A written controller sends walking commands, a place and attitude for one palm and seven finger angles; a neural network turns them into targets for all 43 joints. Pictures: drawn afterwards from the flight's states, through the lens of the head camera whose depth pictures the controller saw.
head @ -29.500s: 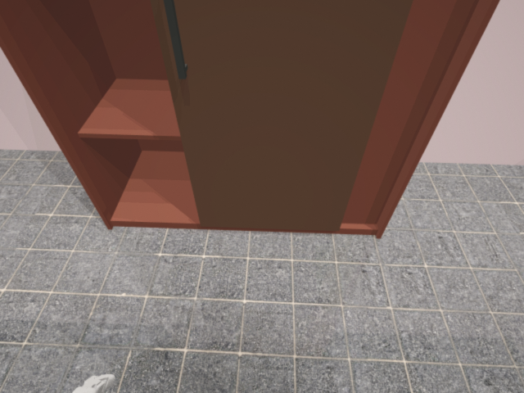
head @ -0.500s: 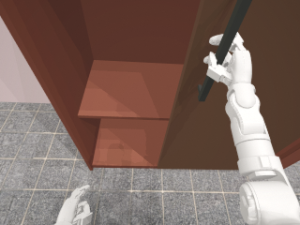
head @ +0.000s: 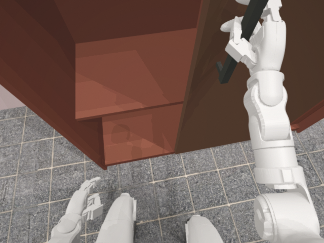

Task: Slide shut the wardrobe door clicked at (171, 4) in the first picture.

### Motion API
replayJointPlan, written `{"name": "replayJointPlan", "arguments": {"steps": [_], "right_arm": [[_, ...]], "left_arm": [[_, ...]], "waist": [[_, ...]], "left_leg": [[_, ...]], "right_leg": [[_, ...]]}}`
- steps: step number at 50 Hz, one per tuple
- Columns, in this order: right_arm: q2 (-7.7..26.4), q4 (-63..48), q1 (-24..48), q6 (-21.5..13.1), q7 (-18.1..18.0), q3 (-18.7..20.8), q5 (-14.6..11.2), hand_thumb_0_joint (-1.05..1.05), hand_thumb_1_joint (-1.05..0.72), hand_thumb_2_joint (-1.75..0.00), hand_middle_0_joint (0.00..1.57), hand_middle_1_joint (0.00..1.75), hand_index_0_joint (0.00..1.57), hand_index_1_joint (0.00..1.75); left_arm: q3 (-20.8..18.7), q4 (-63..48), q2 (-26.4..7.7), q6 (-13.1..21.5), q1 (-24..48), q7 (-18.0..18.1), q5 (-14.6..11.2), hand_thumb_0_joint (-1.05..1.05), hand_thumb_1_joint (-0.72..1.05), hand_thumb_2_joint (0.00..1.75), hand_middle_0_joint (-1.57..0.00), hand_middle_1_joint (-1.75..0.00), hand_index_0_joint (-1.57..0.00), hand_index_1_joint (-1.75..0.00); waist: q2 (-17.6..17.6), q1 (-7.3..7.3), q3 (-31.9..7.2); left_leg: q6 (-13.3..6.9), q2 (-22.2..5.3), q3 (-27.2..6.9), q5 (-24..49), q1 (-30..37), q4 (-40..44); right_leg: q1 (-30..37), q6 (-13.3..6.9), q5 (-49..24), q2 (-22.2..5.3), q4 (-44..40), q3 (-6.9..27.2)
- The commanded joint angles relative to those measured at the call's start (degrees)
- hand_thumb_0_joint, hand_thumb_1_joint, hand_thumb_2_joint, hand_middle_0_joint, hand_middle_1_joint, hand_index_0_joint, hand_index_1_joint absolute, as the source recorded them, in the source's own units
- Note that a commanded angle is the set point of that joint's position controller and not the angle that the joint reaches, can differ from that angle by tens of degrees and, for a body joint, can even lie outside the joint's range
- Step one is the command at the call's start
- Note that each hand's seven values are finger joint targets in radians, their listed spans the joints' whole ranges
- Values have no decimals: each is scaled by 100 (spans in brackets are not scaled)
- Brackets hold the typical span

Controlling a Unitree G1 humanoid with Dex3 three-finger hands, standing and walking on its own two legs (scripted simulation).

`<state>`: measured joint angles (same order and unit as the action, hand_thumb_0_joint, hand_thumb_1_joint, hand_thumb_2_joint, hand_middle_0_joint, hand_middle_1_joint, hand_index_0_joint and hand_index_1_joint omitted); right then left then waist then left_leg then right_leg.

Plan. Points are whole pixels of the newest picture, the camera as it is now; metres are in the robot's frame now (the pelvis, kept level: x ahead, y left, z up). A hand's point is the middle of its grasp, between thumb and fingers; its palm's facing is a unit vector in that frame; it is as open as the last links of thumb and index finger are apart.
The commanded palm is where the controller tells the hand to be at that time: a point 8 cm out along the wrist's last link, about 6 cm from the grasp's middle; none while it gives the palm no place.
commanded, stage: step sideways, sliding the door along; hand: right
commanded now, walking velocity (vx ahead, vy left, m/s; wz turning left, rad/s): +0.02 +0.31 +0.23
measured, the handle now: (241, 23) +0.49 -0.17 +0.20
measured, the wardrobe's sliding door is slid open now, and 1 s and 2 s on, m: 0.42 0.25 0.00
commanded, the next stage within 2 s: none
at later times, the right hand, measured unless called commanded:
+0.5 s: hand (193, 46) +0.43 -0.07 +0.19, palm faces +0.21 +0.98 +0.00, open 6.5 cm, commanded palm +0.40 -0.05 +0.19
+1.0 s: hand (131, 54) +0.42 +0.04 +0.19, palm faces +0.33 +0.95 -0.03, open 6.7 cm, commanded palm +0.38 +0.06 +0.18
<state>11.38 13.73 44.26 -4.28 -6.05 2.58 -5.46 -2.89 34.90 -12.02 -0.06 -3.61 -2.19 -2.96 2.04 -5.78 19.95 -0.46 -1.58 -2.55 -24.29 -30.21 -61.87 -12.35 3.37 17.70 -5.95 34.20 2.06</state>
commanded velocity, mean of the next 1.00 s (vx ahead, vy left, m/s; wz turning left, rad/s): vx -0.25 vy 0.20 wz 0.21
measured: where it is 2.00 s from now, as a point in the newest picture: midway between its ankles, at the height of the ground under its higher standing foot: outside the picture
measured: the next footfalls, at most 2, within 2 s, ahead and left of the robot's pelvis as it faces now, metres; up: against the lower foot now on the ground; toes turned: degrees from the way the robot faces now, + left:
left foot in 0.16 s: +0.15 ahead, +0.23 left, +0.00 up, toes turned +3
right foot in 0.38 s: +0.12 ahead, -0.02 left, +0.00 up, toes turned -6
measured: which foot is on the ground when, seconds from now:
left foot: up 0.00-0.14, down 0.16-0.38, up 0.40-0.84, down 0.86-1.00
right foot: down 0.00-0.16, up 0.18-0.36, down 0.38-0.88, up 0.90-1.00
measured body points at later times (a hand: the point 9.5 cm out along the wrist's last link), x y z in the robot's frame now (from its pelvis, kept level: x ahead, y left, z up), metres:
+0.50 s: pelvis +0.07 +0.09 +0.01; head +0.16 +0.06 +0.45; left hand +0.31 +0.31 -0.08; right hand +0.42 -0.12 +0.19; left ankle +0.06 +0.25 -0.63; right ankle +0.08 -0.01 -0.73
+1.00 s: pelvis +0.06 +0.22 +0.00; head +0.15 +0.23 +0.44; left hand +0.28 +0.43 -0.10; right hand +0.40 -0.01 +0.19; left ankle +0.14 +0.33 -0.73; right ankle +0.06 +0.05 -0.69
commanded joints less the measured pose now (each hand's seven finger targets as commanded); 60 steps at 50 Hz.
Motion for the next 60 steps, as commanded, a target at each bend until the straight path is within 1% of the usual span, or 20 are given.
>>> {"name": "replayJointPlan", "arguments": {"steps": [1, 6, 8, 9, 11, 13, 16, 17, 19, 22, 26, 36, 41, 44, 47, 51, 52, 54, 55, 60], "right_arm": [[-810, -2145, 2956, -666, 722, -1589, 206, 0, -90, -90, 45, 140, 45, 140], [-536, -2239, 2383, -599, 622, -1377, 201, 0, -90, -90, 45, 140, 45, 140], [-275, -2463, 2084, -623, 570, -1218, 333, 0, -90, -90, 45, 140, 45, 140], [57, -2490, 1859, -596, 500, -1033, 402, 0, -90, -90, 45, 140, 45, 140], [136, -2967, 1327, -504, 395, -961, 305, 0, -90, -90, 45, 140, 45, 140], [-439, -3779, 1343, -638, 317, -1376, 207, 0, -90, -90, 45, 140, 45, 140], [-806, -4064, 875, -776, 200, -1653, 193, 0, -90, -90, 45, 140, 45, 140], [-669, -4271, 852, -832, 187, -1579, 179, 0, -90, -90, 45, 140, 45, 140], [-838, -4243, 410, -842, 195, -1636, 98, 0, -90, -90, 45, 140, 45, 140], [-625, -4658, 623, -835, 212, -1460, 227, 0, -90, -90, 45, 140, 45, 140], [-682, -4562, 224, -543, 282, -1541, 323, 0, -90, -90, 45, 140, 45, 140], [-337, -4681, -388, -588, 321, -1272, 330, 0, -90, -90, 45, 140, 45, 140], [-141, -4577, -463, -683, 305, -1079, 357, 0, -90, -90, 45, 140, 45, 140], [582, -4613, -661, -732, 155, -612, 411, 0, -90, -90, 45, 140, 45, 140], [125, -5220, -898, -725, 83, -791, 135, 0, -90, -90, 45, 140, 45, 140], [3, -5243, -876, -852, -9, -841, 62, 0, -90, -90, 45, 140, 45, 140], [-5, -5277, -774, -894, 37, -903, 59, 0, -90, -90, 45, 140, 45, 140], [-412, -4890, -920, -862, 191, -1173, 120, 0, -90, -90, 45, 140, 45, 140], [-511, -4367, -1089, -751, 249, -1282, 220, 0, -90, -90, 45, 140, 45, 140], [-727, -4584, -97, -568, 324, -1574, 241, 0, -90, -90, 45, 140, 45, 140]], "left_arm": [[-283, -926, -692, 202, 134, 31, -63, 0, 90, 90, -20, -30, -20, -30], [-175, -1008, -605, 189, 238, 67, -76, 0, 90, 90, -20, -30, -20, -30], [-123, -961, -460, 219, 153, 87, -120, 0, 90, 90, -20, -30, -20, -30], [-108, -919, -280, 230, 169, 140, -68, 0, 90, 90, -20, -30, -20, -30], [-180, -862, -350, 276, 306, 287, -33, 0, 90, 90, -20, -30, -20, -30], [-75, -825, -293, 420, 483, 322, -10, 0, 90, 90, -20, -30, -20, -30], [-29, -694, -316, 438, 472, 281, -1, 0, 90, 90, -20, -30, -20, -30], [-121, -815, -466, 424, 467, 262, 10, 0, 90, 90, -20, -30, -20, -30], [-304, -1084, -724, 414, 361, 107, 2, 0, 90, 90, -20, -30, -20, -30], [-172, -1018, -629, 444, 358, -34, 78, 0, 90, 90, -20, -30, -20, -30], [-166, -1049, -775, 380, 237, -114, 84, 0, 90, 90, -20, -30, -20, -30], [-93, -1229, -570, 753, 177, -114, 91, 0, 90, 90, -20, -30, -20, -30], [-17, -1135, -412, 807, 202, -106, -15, 0, 90, 90, -20, -30, -20, -30], [41, -1144, -213, 771, 362, 17, -40, 0, 90, 90, -20, -30, -20, -30], [-34, -970, -244, 674, 430, 59, -88, 0, 90, 90, -20, -30, -20, -30], [-12, -767, -262, 425, 432, 96, -68, 0, 90, 90, -20, -30, -20, -30], [-141, -971, -385, 423, 484, 98, -30, 0, 90, 90, -20, -30, -20, -30], [-349, -1148, -753, 456, 437, -15, 51, 0, 90, 90, -20, -30, -20, -30], [-362, -1192, -892, 396, 413, -53, -5, 0, 90, 90, -20, -30, -20, -30], [-272, -1087, -825, 329, 405, -170, 11, 0, 90, 90, -20, -30, -20, -30]], "waist": [[1454, 925, -3528], [1487, 813, -3449], [-15, 694, -3713], [-1578, 724, -3720], [-2368, 573, -3643], [-1671, 643, -3422], [-732, 822, -3841], [-417, 820, -3936], [963, 658, -4224], [328, 826, -3582], [992, 731, -3185], [1636, 795, -3168], [786, 784, -3217], [-1771, 673, -3344], [-1968, 707, -3607], [-584, 837, -3950], [-301, 804, -3916], [1065, 666, -3863], [516, 702, -3644], [1273, 698, -3090]], "left_leg": [[130, 40, 708, 573, 958, 1080], [104, 244, 840, 1529, 1896, 2836], [-68, -150, 393, 4476, 3545, 4054], [-534, -1060, -739, 7097, 4562, 3665], [-705, -1643, -1599, 7708, 4394, 3603], [-997, -1706, -1405, 6949, 3983, 3469], [-608, -1102, -458, 5774, 3488, 2593], [-361, -773, -159, 4683, 2806, 2119], [85, -26, 22, -576, 585, 38], [132, -33, -259, -580, -208, -1516], [289, -17, 245, -88, -889, -1205], [215, 55, 773, 593, 660, 1671], [154, 90, 662, 2364, 2196, 3713], [-615, -1665, -1248, 7903, 3381, 3704], [-864, -1725, -1382, 6359, 3384, 3317], [-436, -990, -185, 4591, 2866, 2652], [-267, -697, -41, 3671, 2180, 2349], [131, 50, 42, -498, 665, 459], [150, 211, -65, -624, 426, -481], [204, -4, 230, 56, 63, -207]], "right_leg": [[1711, -1120, -3934, -1223, -506, -224], [1980, -616, -4334, -1112, 608, -437], [1009, -375, -3214, -345, 2190, -595], [-499, -204, -212, 243, 3001, -552], [-1084, -252, 1841, 366, 3701, 170], [-1128, -402, 1720, 253, 2823, 384], [300, -409, -604, 272, -867, -313], [1383, -445, -2165, -88, -1435, -335], [2861, -1643, -6186, -2351, -944, 1605], [2347, -1620, -5610, -2180, -778, 721], [2757, -1059, -5202, -1656, -774, -265], [2709, -738, -5591, -1793, -714, -762], [1967, -439, -4334, -1440, 635, -608], [-390, -257, 1578, 77, 2437, -495], [-843, -172, 1727, 102, 2740, 372], [682, -144, -823, 10, -1141, -672], [1488, -266, -2006, -494, -1237, -468], [1872, -1544, -4770, -2655, -1144, 1510], [1614, -1708, -4024, -2785, -1226, 1395], [1534, -1070, -3324, -1853, -892, -142]]}}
